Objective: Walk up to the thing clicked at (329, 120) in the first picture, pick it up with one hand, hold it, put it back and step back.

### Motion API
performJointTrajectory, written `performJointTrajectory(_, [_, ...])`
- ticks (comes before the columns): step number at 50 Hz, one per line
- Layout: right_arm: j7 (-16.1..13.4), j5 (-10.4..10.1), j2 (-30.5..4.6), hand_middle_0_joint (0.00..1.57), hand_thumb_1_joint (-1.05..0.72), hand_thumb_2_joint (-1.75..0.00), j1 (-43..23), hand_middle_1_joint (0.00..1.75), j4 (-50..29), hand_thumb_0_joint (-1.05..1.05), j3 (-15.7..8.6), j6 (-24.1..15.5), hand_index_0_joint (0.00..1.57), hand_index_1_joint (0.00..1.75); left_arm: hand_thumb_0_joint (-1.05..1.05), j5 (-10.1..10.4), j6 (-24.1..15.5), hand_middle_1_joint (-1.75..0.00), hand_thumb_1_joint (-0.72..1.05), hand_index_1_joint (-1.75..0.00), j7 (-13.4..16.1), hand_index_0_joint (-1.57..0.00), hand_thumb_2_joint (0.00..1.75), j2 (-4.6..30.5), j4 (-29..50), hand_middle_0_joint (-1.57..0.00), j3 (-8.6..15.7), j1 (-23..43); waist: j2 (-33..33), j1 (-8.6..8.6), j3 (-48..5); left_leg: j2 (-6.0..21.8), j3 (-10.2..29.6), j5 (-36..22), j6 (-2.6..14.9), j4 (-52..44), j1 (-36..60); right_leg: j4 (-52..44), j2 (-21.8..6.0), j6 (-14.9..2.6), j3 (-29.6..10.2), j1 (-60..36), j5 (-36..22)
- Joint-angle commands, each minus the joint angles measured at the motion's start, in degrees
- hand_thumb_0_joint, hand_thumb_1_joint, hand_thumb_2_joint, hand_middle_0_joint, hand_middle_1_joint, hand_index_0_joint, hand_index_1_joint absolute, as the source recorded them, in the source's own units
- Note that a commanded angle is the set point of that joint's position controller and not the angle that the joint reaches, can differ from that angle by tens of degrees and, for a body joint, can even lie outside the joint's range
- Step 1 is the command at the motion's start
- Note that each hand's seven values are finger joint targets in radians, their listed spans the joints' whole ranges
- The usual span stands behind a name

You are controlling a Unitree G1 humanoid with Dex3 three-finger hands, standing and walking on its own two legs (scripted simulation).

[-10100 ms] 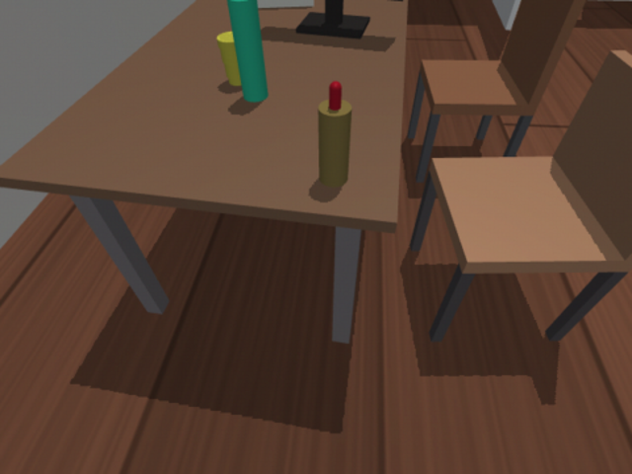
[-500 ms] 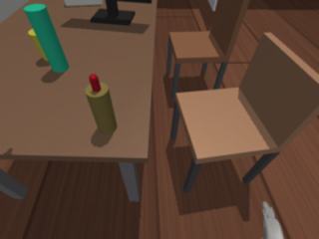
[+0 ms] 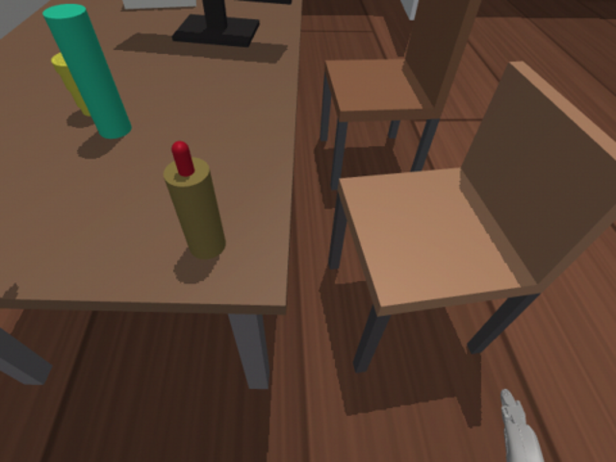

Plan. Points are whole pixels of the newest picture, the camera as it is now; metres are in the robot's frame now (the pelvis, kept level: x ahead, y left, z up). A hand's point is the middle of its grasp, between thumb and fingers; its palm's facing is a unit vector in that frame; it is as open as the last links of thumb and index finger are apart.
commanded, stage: go down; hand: left
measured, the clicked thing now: (195, 201) +0.46 +0.19 +0.07
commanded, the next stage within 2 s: approach in 0.52 s
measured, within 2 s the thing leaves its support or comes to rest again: neither
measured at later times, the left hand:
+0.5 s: hand out of the picture +0.31 +0.39 +0.15, palm faces +0.20 -0.98 -0.01, open 17.5 cm
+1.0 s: hand (47, 259) +0.33 +0.34 +0.10, palm faces +0.14 -0.99 +0.03, open 17.4 cm
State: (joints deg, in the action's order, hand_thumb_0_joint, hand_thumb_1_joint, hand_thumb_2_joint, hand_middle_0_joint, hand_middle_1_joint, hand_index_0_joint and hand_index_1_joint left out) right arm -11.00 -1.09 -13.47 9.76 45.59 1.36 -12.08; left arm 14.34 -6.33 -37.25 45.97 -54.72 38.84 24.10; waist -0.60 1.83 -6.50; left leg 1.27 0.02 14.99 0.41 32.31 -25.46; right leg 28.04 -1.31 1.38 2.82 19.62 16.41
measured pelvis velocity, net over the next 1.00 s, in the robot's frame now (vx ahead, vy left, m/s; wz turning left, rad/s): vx -0.01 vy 0.00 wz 0.01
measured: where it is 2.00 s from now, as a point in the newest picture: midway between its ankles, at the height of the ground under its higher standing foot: outside the picture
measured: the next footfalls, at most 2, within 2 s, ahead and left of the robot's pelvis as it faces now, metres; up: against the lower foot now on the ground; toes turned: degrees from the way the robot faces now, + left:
none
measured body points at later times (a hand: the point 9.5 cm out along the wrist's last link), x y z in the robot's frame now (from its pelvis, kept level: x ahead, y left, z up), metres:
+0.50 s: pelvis +0.00 +0.00 +0.00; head +0.01 +0.02 +0.45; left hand +0.30 +0.44 +0.15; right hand +0.16 -0.26 -0.08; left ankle +0.01 +0.11 -0.73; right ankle -0.03 -0.14 -0.73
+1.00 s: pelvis -0.01 +0.00 -0.01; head +0.01 +0.02 +0.44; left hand +0.32 +0.39 +0.10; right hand +0.15 -0.25 -0.08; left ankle +0.01 +0.11 -0.73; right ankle -0.03 -0.14 -0.73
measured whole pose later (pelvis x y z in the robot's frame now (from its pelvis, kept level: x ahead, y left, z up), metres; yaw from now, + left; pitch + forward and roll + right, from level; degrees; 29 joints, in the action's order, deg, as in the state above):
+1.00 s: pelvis -0.01 +0.00 -0.01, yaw +0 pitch +8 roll -1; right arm -9.3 -0.4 -13.2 11.4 39.5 1.8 -12.6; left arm 15.4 -8.7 -32.1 37.1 -53.0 30.7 24.6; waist -0.7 1.8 -5.7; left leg 0.8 0.4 15.4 0.5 35.6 -28.2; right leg 32.8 -1.8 1.4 3.0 22.9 17.8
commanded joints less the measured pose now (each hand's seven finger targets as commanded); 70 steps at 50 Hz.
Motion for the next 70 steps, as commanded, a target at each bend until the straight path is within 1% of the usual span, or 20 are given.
performJointTrajectory(1, [-0.8, 0.1, -9.8, 0.05, 0.55, -0.05, -4.8, 0.05, -8.2, 0.0, -3.6, -2.9, 0.05, 0.05, 0.0, 2.3, -3.6, -0.06, -0.56, -0.06, 0.6, -0.04, 0.08, 24.6, 14.4, -0.04, 4.4, 16.6, 10.4, -1.28, -14.9, -0.9, 1.6, -18.1, 0.36, -2.5, 16.5, -2.9, 1.7, -2.25, 0.7, 0.7, -13.1])
performJointTrajectory(9, [-1.3, 0.1, -9.3, 0.05, 0.55, -0.05, -3.6, 0.05, -7.9, 0.0, -3.3, -2.6, 0.05, 0.05, 0.0, 2.2, -2.5, -0.06, -0.53, -0.06, 0.3, -0.03, 0.09, 24.0, 16.3, -0.03, 3.5, 16.5, 10.1, -0.67, -11.5, -1.5, 1.0, -15.9, 0.81, -2.8, 15.5, -3.6, 1.3, -1.86, 0.6, 1.5, -12.7])
performJointTrajectory(10, [-1.3, 0.1, -9.5, 0.05, 0.55, -0.05, -3.0, 0.05, -7.3, 0.0, -3.8, -2.6, 0.05, 0.05, 0.0, 2.1, -1.9, -0.06, -0.54, -0.06, 0.2, -0.04, 0.08, 21.7, 9.7, -0.03, 3.0, 11.6, 6.9, -0.41, -9.3, -1.3, 1.2, -14.8, 0.79, -3.2, 13.9, -3.7, 1.6, -1.89, 0.7, 1.9, -11.6])
performJointTrajectory(12, [-1.3, 0.2, -10.7, 0.05, 0.55, -0.05, -4.3, 0.05, -10.1, 0.0, -4.4, -3.0, 0.05, 0.05, 0.0, 2.9, -3.0, -0.06, -0.55, -0.07, 0.1, -0.04, 0.09, 22.9, 17.3, -0.03, 3.3, 18.4, 9.0, -0.03, -12.8, -1.3, 1.3, -15.3, 0.83, -2.8, 16.1, -3.3, 1.4, -1.97, 0.7, 2.1, -12.1])
performJointTrajectory(19, [-1.0, 0.2, -8.2, 0.05, 0.55, -0.05, -2.7, 0.05, -9.5, 0.0, -1.8, -3.1, 0.05, 0.05, 0.0, 3.1, -2.2, -0.06, -0.54, -0.06, -0.4, -0.03, 0.09, 23.5, 17.8, -0.03, 3.8, 18.2, 10.8, -0.84, -15.3, -1.1, 1.7, -19.9, 0.64, -1.9, 18.1, -2.7, 1.5, -2.04, 1.1, 0.7, -14.7])
performJointTrajectory(23, [-1.2, 0.4, -10.9, 0.05, 0.55, -0.05, -4.0, 0.05, -9.7, 0.0, -4.1, -3.0, 0.05, 0.05, 0.0, 2.3, -1.0, -0.05, -0.52, -0.05, 0.2, -0.03, 0.07, 22.2, 15.8, -0.03, 2.0, 18.4, 10.2, -0.68, -12.1, -0.9, 2.0, -16.6, 0.33, -3.0, 16.2, -2.8, 1.5, -2.32, 1.0, 2.3, -11.9])
performJointTrajectory(25, [-1.1, 0.2, -10.3, 0.05, 0.55, -0.05, -4.7, 0.05, -11.6, 0.0, -3.8, -3.4, 0.05, 0.05, 0.0, 2.2, -1.5, -0.04, -0.51, -0.04, 0.4, -0.04, 0.07, 24.7, 17.9, -0.03, 3.8, 19.5, 10.8, -1.26, -14.4, -1.1, 1.9, -16.8, 0.49, -2.6, 17.2, -3.0, 1.4, -2.19, 1.1, 1.4, -12.5])
performJointTrajectory(27, [-0.7, 0.3, -9.5, 0.05, 0.55, -0.05, -0.1, 0.05, -9.1, 0.0, -3.5, -2.6, 0.05, 0.05, 0.0, 1.8, -0.4, -0.05, -0.53, -0.05, 0.2, -0.04, 0.06, 21.7, 10.9, -0.03, 2.6, 12.8, 7.2, -0.73, -10.3, -1.1, 1.8, -16.2, 0.76, -2.9, 14.6, -3.0, 1.7, -2.07, 1.2, 1.7, -12.4])
performJointTrajectory(32, [-0.6, 0.1, -8.6, 0.05, 0.57, -0.04, -3.4, 0.05, -15.2, 0.0, -2.2, -3.6, 0.05, 0.05, 0.0, 2.7, -2.1, -0.07, -0.5, -0.08, 0.2, -0.06, 0.07, 25.8, 19.6, -0.07, 5.5, 19.0, 10.6, -1.79, -15.9, -1.5, 1.2, -16.8, 0.72, -2.2, 16.3, -2.9, 1.3, -1.91, 0.8, -0.5, -13.1])
performJointTrajectory(35, [0.0, 0.0, -4.5, 0.05, 0.56, -0.05, 0.4, 0.05, -8.0, 0.0, 0.9, -2.3, 0.05, 0.05, 0.0, 2.9, 0.0, -0.07, -0.53, -0.09, -0.1, -0.06, 0.07, 18.4, 11.5, -0.07, 1.3, 11.9, 10.4, -1.94, -9.0, -1.4, 1.2, -15.8, 0.68, -3.0, 13.6, -2.8, 1.5, -2.23, 0.6, 2.1, -11.3])
performJointTrajectory(38, [-0.7, 0.5, -9.1, 0.05, 0.56, -0.04, -4.0, 0.05, -11.2, 0.0, -2.2, -3.4, 0.05, 0.05, 0.0, 2.0, -0.2, -0.05, -0.51, -0.07, 1.2, -0.06, 0.06, 19.1, 17.2, -0.07, -0.1, 17.7, 11.3, -0.95, -13.1, -0.7, 1.8, -16.2, 0.37, -2.6, 16.3, -2.1, 1.8, -2.26, 1.2, 2.7, -11.5])
performJointTrajectory(43, [-0.5, 0.6, -9.7, 0.05, 0.57, -0.04, -1.3, 0.05, -9.7, 0.0, -3.2, -3.4, 0.05, 0.05, 0.0, 2.9, -2.0, -0.06, -0.55, -0.08, 2.6, -0.06, 0.07, 10.0, 11.4, -0.07, -5.2, 17.2, 5.2, 1.89, -9.2, -0.5, 1.9, -9.0, 0.82, -2.5, 14.8, -1.9, 1.9, -1.68, 1.2, 7.4, -6.8])
performJointTrajectory(49, [1.6, 0.9, -8.9, 0.05, 0.59, -0.03, 0.6, 0.05, -15.1, 0.0, -3.6, -3.2, 0.05, 0.05, 0.0, 2.6, -7.6, -0.06, -0.55, -0.06, 7.0, -0.06, 0.07, 4.3, 11.4, -0.05, -7.7, 18.6, 4.5, 2.56, -10.8, -0.7, 1.7, -8.7, 0.76, 1.0, 12.8, 1.3, 1.5, -1.78, 0.9, 10.5, -6.5])
performJointTrajectory(56, [4.9, 1.6, -9.8, 0.05, 0.57, -0.04, 0.3, 0.05, -21.7, 0.0, -6.0, -1.6, 0.05, 0.05, 0.0, 1.6, -16.0, -0.07, -0.58, -0.05, 13.3, -0.07, 0.05, 6.3, 18.1, -0.04, -3.8, 21.1, 8.7, 1.59, -17.2, 0.1, 2.1, -12.2, 0.05, 8.2, 9.1, 8.1, 1.6, -2.07, 0.5, 12.7, -8.3])
performJointTrajectory(59, [6.3, 2.2, -10.5, 0.05, 0.57, -0.04, 0.3, 0.05, -25.0, 0.0, -7.2, -0.7, 0.05, 0.05, 0.0, 1.1, -18.1, -0.07, -0.59, -0.05, 15.9, -0.07, 0.05, 2.7, 20.6, -0.05, -5.2, 22.7, 12.5, 1.04, -20.0, 0.8, 2.5, -11.4, -0.99, 10.3, 8.6, 10.6, 1.9, -2.52, 0.3, 15.1, -6.2])
performJointTrajectory(61, [6.6, 2.4, -11.1, 0.05, 0.55, -0.04, 2.1, 0.05, -27.2, 0.0, -8.4, 0.0, 0.05, 0.05, 0.0, 0.7, -18.5, -0.07, -0.6, -0.05, 17.6, -0.07, 0.04, 1.3, 19.5, -0.05, -5.5, 21.7, 11.8, 1.32, -23.7, 0.8, 2.2, -14.1, -0.79, 12.3, 9.1, 12.2, 1.9, -2.45, 0.2, 14.1, -8.2])
performJointTrajectory(63, [7.4, 2.4, -8.8, 0.05, 0.55, -0.04, 2.3, 0.05, -30.6, 0.0, -6.2, 0.7, 0.05, 0.05, 0.0, 0.3, -18.1, -0.06, -0.58, -0.04, 18.5, -0.07, 0.04, -2.9, 20.2, -0.05, -9.0, 19.6, 11.3, 0.84, -24.1, 0.4, 1.5, -14.4, -0.56, 13.4, 7.3, 12.9, 1.8, -2.37, -0.3, 13.0, -9.2])
performJointTrajectory(67, [7.6, 1.9, -10.0, 0.05, 0.56, -0.05, 4.3, 0.05, -32.5, 0.0, -8.0, 2.4, 0.05, 0.05, 0.0, -0.1, -17.6, -0.04, -0.58, -0.03, 21.4, -0.07, 0.03, -2.1, 23.3, -0.04, -7.6, 17.9, 9.5, -0.08, -23.6, 0.1, 0.8, -12.7, -0.32, 13.8, 3.7, 14.0, 1.9, -2.02, -0.8, 11.1, -10.5])
performJointTrajectory(69, [8.3, 1.8, -8.0, 0.05, 0.55, -0.05, 7.2, 0.05, -32.6, 0.0, -7.0, 3.1, 0.05, 0.05, 0.0, 0.3, -16.7, -0.04, -0.6, -0.03, 21.9, -0.07, 0.03, -10.3, 19.4, -0.04, -12.2, 15.0, 6.1, 0.94, -18.3, 0.3, 0.9, -10.2, -0.24, 13.5, 0.8, 14.4, 2.4, -2.02, -0.4, 13.2, -8.2])
performJointTrajectory(70, [8.1, 1.4, -9.9, 0.05, 0.55, -0.05, 6.5, 0.05, -34.7, 0.0, -8.5, 3.4, 0.05, 0.05, 0.0, 0.3, -16.8, -0.04, -0.58, -0.02, 22.5, -0.06, 0.04, -7.3, 23.7, -0.04, -10.7, 16.0, 5.8, 0.62, -19.9, 0.1, 0.7, -10.0, -0.02, 13.7, 0.8, 14.3, 2.2, -1.87, -0.8, 12.0, -8.9])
